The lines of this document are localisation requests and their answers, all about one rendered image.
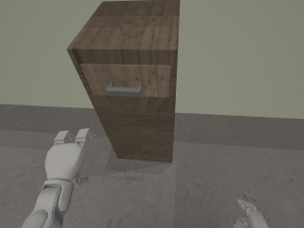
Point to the left robot hand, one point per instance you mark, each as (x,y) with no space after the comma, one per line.
(64,159)

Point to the cabinet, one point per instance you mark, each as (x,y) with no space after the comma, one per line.
(134,32)

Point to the right robot hand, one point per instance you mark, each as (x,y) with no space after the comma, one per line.
(255,218)

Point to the handle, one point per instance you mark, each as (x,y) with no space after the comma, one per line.
(124,91)

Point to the left robot forearm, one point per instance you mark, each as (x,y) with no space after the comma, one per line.
(51,205)

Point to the drawer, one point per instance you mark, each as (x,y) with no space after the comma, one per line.
(156,79)

